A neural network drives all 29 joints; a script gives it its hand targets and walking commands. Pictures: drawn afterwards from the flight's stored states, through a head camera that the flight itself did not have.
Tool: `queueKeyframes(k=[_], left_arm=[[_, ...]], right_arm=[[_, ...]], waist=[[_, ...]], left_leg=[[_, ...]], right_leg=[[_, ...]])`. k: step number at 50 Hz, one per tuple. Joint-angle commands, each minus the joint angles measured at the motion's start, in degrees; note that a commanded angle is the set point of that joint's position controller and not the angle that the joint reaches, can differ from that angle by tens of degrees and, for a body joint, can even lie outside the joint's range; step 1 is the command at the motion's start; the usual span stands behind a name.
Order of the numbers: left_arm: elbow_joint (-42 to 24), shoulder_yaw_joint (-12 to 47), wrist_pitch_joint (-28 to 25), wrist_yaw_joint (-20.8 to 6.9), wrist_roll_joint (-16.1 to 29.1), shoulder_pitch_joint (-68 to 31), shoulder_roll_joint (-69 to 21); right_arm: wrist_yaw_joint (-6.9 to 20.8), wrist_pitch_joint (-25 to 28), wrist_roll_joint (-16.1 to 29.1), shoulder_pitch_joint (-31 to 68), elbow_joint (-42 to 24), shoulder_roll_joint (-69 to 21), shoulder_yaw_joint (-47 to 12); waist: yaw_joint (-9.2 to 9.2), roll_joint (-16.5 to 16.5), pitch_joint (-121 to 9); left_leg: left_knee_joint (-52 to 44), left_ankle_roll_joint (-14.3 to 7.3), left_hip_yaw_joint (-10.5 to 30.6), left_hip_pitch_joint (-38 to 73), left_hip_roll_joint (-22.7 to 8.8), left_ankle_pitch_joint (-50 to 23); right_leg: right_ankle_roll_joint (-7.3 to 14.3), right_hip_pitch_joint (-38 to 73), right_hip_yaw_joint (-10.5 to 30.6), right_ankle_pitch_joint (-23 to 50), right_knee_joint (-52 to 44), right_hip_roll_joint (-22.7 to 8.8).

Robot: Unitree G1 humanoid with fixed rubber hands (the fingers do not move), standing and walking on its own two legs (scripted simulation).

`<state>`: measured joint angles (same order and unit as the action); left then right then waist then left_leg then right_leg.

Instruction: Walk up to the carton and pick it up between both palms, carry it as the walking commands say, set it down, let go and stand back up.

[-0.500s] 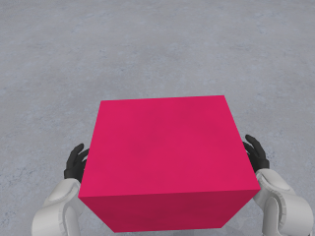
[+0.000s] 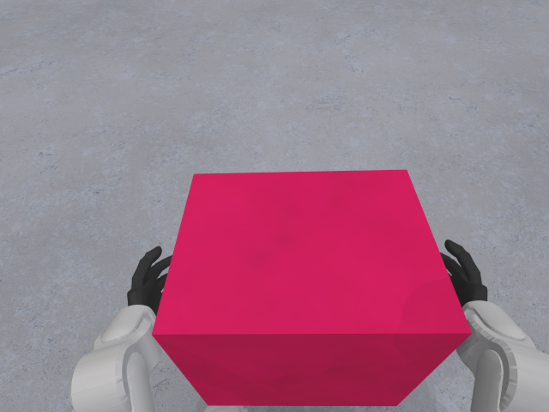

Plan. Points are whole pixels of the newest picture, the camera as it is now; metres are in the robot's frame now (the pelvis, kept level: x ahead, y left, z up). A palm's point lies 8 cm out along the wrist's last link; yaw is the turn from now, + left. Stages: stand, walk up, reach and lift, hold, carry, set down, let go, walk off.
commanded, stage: carry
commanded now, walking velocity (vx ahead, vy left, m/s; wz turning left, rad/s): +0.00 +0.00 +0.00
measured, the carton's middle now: (300, 295) +0.27 -0.01 -0.01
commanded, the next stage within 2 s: none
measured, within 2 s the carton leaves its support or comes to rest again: neither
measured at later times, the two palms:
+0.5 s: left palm (237, 157) +0.48 +0.10 +0.08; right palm (470, 168) +0.46 -0.29 +0.08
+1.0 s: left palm (270, 100) +0.63 +0.04 +0.09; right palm (474, 119) +0.59 -0.34 +0.08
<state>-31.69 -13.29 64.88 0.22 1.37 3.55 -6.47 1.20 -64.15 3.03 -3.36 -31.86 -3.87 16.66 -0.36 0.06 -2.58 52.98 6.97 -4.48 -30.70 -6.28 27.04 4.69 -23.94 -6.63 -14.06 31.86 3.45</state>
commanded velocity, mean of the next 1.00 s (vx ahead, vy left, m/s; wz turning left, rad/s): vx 0.00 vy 0.00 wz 0.00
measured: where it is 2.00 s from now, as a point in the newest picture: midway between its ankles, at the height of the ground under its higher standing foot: (330, 280)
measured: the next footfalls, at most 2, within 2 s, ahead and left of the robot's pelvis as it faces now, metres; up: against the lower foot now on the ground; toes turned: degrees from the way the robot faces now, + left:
left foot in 0.04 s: +0.13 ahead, +0.12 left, +0.00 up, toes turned +7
right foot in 0.26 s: +0.20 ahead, -0.13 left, +0.00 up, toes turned -10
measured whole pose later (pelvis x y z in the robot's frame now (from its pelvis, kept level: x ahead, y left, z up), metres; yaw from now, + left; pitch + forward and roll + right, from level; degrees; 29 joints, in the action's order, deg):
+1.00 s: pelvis +0.38 -0.12 +0.01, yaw -7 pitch +5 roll +2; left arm -29.0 -14.4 62.2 -0.8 1.4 4.0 -5.2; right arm 1.3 -61.3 0.9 -3.1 -28.5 -4.3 14.1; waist -0.6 0.3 -4.5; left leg 33.8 -1.8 -10.6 -13.5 -2.1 18.6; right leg 1.6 -14.1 -6.4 -29.4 38.7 1.0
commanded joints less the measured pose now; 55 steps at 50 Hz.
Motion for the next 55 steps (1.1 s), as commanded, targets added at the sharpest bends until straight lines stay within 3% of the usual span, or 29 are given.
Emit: queueKeyframes(k=[1, 3, 5, 7, 9, 11, 14, 16, 21, 25, 27, 29, 31, 33, 34, 36, 38, 40, 43, 44, 45, 46, 47, 48, 50, 51, 52, 53, 55], left_arm=[[-15.3, 52.8, -2.4, -4.4, 14.3, -22.9, -39.9], [-15.4, 53.5, -1.2, -4.5, 14.4, -25.6, -39.8], [-11.3, 52.7, -0.3, -4.7, 14.4, -24.2, -39.4], [-13.1, 51.0, -0.8, -4.7, 13.9, -25.6, -37.7], [-12.4, 49.6, -0.9, -4.9, 14.0, -21.4, -36.8], [-14.2, 51.2, -0.6, -4.7, 15.1, -25.4, -37.2], [-13.4, 49.2, -0.7, -4.7, 14.2, -21.8, -34.4], [-14.8, 49.3, -1.0, -5.1, 15.7, -21.8, -36.6], [-17.4, 50.6, -3.0, -5.2, 16.0, -20.5, -38.9], [-16.6, 51.3, -2.9, -5.7, 15.7, -23.7, -38.9], [-16.1, 51.1, -2.3, -5.0, 15.6, -24.2, -36.5], [-13.2, 50.3, -1.0, -5.0, 13.2, -23.5, -33.2], [-11.1, 49.4, 0.0, -4.2, 13.4, -22.8, -33.8], [-13.9, 50.2, -0.1, -4.3, 14.3, -22.9, -33.7], [-14.5, 50.9, 0.0, -4.6, 15.4, -25.0, -34.9], [-14.1, 48.2, -0.4, -4.8, 14.2, -20.5, -32.5], [-15.7, 48.6, -1.0, -4.9, 14.8, -22.9, -33.4], [-10.2, 46.7, -1.1, -4.7, 13.1, -21.1, -33.3], [-16.8, 50.5, -3.0, -4.2, 15.0, -22.1, -34.9], [-8.1, 44.9, -4.0, -4.4, 11.2, -19.4, -30.2], [-17.4, 50.8, -3.8, -4.2, 15.2, -23.1, -34.8], [-2.7, 42.1, -5.3, -4.6, 9.0, -25.2, -25.7], [5.9, 37.9, -6.1, -5.2, 6.4, -23.5, -23.8], [-9.6, 46.2, -6.0, -5.3, 12.3, -26.1, -30.0], [-15.7, 49.1, -5.0, -5.3, 16.0, -27.1, -35.8], [-12.5, 47.8, -3.7, -5.4, 15.4, -25.1, -35.4], [-1.1, 40.3, -5.2, -5.2, 9.6, -25.0, -27.1], [5.3, 37.7, -6.0, -5.2, 7.0, -22.1, -24.2], [-10.6, 45.1, -6.4, -4.9, 12.5, -23.6, -30.7]], right_arm=[[5.4, 1.9, 14.3, 20.7, -11.9, -40.5, -53.2], [5.2, 1.6, 14.4, 19.3, -9.9, -39.7, -51.9], [4.6, 1.1, 12.4, 20.4, -10.6, -38.4, -52.0], [4.6, 1.0, 13.6, 25.8, -13.1, -38.3, -53.4], [4.6, 0.5, 13.5, 23.1, -12.5, -38.5, -54.2], [4.3, -0.2, 12.5, 21.2, -10.1, -38.7, -53.0], [3.3, -0.4, 12.4, 23.5, -13.6, -37.9, -54.9], [2.7, -0.2, 12.4, 22.6, -15.1, -40.5, -54.5], [2.6, 2.3, 13.6, 21.8, -18.0, -42.2, -55.6], [3.0, 2.1, 13.1, 25.0, -17.9, -40.9, -55.8], [3.1, 1.2, 12.6, 23.1, -14.4, -39.2, -54.4], [3.5, 0.8, 13.0, 25.3, -13.4, -36.0, -53.6], [3.3, -0.6, 12.3, 21.8, -9.4, -35.9, -52.4], [3.0, -0.4, 11.8, 20.6, -10.2, -36.4, -52.1], [3.1, -0.2, 11.2, 22.5, -11.7, -35.5, -51.4], [2.4, -0.1, 11.6, 21.4, -14.4, -35.7, -53.2], [2.3, 0.2, 11.7, 22.9, -14.3, -37.7, -53.7], [2.5, 0.4, 10.5, 21.7, -9.0, -37.6, -51.4], [3.0, 2.4, 12.3, 21.6, -14.6, -38.4, -53.4], [3.0, 3.7, 9.6, 21.7, -8.3, -33.7, -49.3], [2.6, 3.5, 11.9, 21.2, -15.8, -37.3, -52.7], [3.1, 4.3, 5.3, 19.0, 2.7, -29.9, -44.4], [3.5, 5.4, 3.6, 20.4, 6.7, -26.4, -42.9], [3.1, 5.3, 8.2, 23.5, -9.0, -32.2, -50.5], [2.3, 3.9, 11.1, 24.5, -16.5, -36.7, -54.6], [2.2, 2.9, 11.4, 24.2, -15.1, -36.2, -54.1], [2.6, 3.4, 5.8, 21.0, 1.8, -30.8, -46.3], [2.3, 4.3, 3.5, 20.6, 5.1, -26.3, -43.4], [2.0, 5.0, 9.6, 23.3, -10.3, -34.1, -51.8]], waist=[[1.57, 1.2, -21.5], [2.11, 24.8, -19.5], [2.65, 14.7, -15.7], [1.99, 7.9, -15.1], [0.35, 10.3, -15.9], [-0.30, 9.9, -16.6], [-0.43, -18.4, -16.5], [-0.82, -16.0, -21.4], [-1.99, -9.0, -25.5], [-1.18, -8.2, -21.2], [-0.24, -4.7, -19.1], [-0.34, 7.2, -18.3], [-0.28, 11.4, -18.7], [-0.39, 10.8, -21.6], [-0.28, 9.7, -22.5], [-0.67, -2.4, -20.5], [-1.15, -11.3, -19.2], [-1.97, -9.6, -16.2], [-0.60, -1.9, -23.8], [0.53, 0.3, -25.8], [1.20, 8.5, -25.0], [1.25, 14.8, -20.7], [2.15, 12.3, -15.8], [1.29, 9.7, -12.3], [-0.47, 0.2, -13.0], [0.75, -4.1, -15.2], [0.79, -10.8, -17.9], [-0.14, -12.8, -16.2], [-0.87, -12.8, -15.6]], left_leg=[[-29.6, -4.2, -1.8, 27.7, 0.2, -17.0], [-34.0, -13.2, 21.1, 42.8, -22.9, -57.2], [-28.2, -15.4, 16.6, 41.9, -19.4, -73.7], [-29.8, -11.8, 10.2, 40.7, -16.6, -59.1], [-26.2, -8.8, 2.8, 36.8, -11.9, -58.8], [-19.2, -4.8, -5.4, 31.0, -6.7, -53.3], [-2.2, 0.2, -8.4, 3.9, 5.1, 4.5], [0.8, -1.4, -4.6, -3.0, 5.0, 5.6], [-8.5, -2.7, -5.3, -7.3, 6.6, -2.4], [-22.5, -4.2, -3.7, 6.0, 5.9, -13.2], [-28.9, -5.3, -2.8, 17.9, 4.0, -27.8], [-24.0, -7.8, 3.9, 31.7, -6.5, -67.3], [-20.2, -11.7, 6.5, 39.3, -11.1, -81.7], [-16.3, -13.1, 3.9, 41.5, -9.5, -85.7], [-16.4, -11.3, 1.5, 37.7, -7.5, -79.3], [-12.3, -9.0, -3.2, 25.1, -1.8, -55.1], [-14.0, -6.2, -6.9, 6.7, 5.4, -11.8], [-15.2, -5.8, -7.4, -0.3, 7.8, -5.9], [-26.2, -6.2, -7.7, 20.5, 5.7, -33.5], [-24.7, -8.8, -4.8, 33.0, 2.2, -55.7], [-18.3, -13.7, 3.2, 47.5, -4.9, -80.6], [-16.3, -18.9, 11.1, 56.1, -11.2, -94.9], [-19.1, -20.2, 13.8, 50.5, -14.5, -92.1], [-18.3, -17.1, 10.2, 46.2, -12.5, -88.8], [-16.3, -9.7, -2.2, 27.6, -5.2, -49.3], [-13.5, -7.1, -3.5, 16.6, -1.1, -28.4], [-11.6, -6.3, -3.5, 11.8, 2.2, -7.8], [-8.5, -6.0, -4.2, 6.5, 5.1, 0.6], [-6.6, -5.7, -5.3, -4.9, 6.9, 2.4]], right_leg=[[3.1, 3.6, 4.7, 25.9, 3.5, -9.5], [-1.7, -19.8, 1.4, -14.5, 22.5, -3.0], [-2.7, -18.0, 4.9, -17.4, 25.2, -3.9], [-2.8, -15.4, 3.6, -12.8, 13.8, -5.1], [-2.5, -5.1, 0.3, -6.1, 3.4, -4.2], [-1.8, 6.4, -4.6, 8.8, -4.2, -1.6], [2.6, 28.7, 14.9, 84.6, -4.5, -18.6], [3.0, 39.7, 13.6, 91.9, -2.2, -17.5], [1.1, 49.2, 15.8, 87.1, -0.8, -18.0], [0.9, 34.3, 8.6, 64.6, -2.5, -15.6], [0.2, 23.0, 5.7, 50.8, -1.2, -13.1], [-3.1, 7.6, 2.1, 18.5, 3.7, -8.4], [-3.2, 2.1, 3.4, -1.2, 2.0, -6.3], [-3.4, 2.9, 2.2, 1.5, -3.0, -4.6], [-3.0, 7.4, 1.4, 6.4, -4.8, -5.0], [-3.6, 17.2, 4.1, 42.2, -5.6, -8.4], [-2.0, 32.3, 9.8, 71.6, -2.0, -13.0], [-1.2, 38.4, 11.1, 81.2, -0.2, -13.6], [-3.2, 28.5, 4.6, 74.4, 11.0, -11.0], [-5.4, 18.1, 1.2, 60.0, 17.3, -7.4], [-6.5, -0.6, 1.9, 24.1, 20.1, -4.9], [-5.3, -14.8, 4.9, -17.6, 13.9, -2.6], [-3.7, -17.6, 6.5, -26.9, 12.8, -5.3], [-2.4, -14.8, 7.2, -26.8, 2.2, -6.5], [-2.0, 7.8, 5.9, 7.5, -16.0, -9.3], [-1.8, 18.7, 8.8, 45.4, -6.7, -13.1], [0.8, 25.1, 11.6, 67.4, -4.3, -16.6], [2.0, 27.1, 13.3, 80.6, -3.2, -18.4], [2.6, 41.1, 13.5, 91.1, 0.8, -17.7]])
